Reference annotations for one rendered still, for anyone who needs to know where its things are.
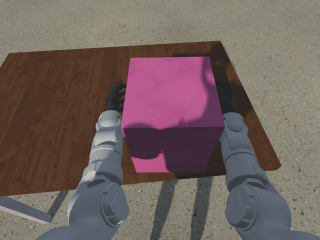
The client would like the table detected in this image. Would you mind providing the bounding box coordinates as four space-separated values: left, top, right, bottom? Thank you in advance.
0 40 282 224

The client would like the robot left hand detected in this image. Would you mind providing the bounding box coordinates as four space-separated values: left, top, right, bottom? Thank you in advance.
104 80 127 113

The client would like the robot right upper arm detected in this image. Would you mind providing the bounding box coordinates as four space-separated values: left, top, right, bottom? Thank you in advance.
224 184 320 240

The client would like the right robot forearm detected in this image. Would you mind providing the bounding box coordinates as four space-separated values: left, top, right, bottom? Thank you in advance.
219 112 280 195

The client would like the robot left upper arm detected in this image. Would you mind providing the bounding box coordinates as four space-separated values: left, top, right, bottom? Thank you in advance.
35 181 130 240

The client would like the carton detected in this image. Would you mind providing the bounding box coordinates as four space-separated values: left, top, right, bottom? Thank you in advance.
121 56 225 173

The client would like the robot right hand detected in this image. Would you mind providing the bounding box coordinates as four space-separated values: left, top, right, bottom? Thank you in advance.
214 78 238 115

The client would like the left robot forearm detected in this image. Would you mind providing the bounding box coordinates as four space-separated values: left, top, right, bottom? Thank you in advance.
67 110 124 220

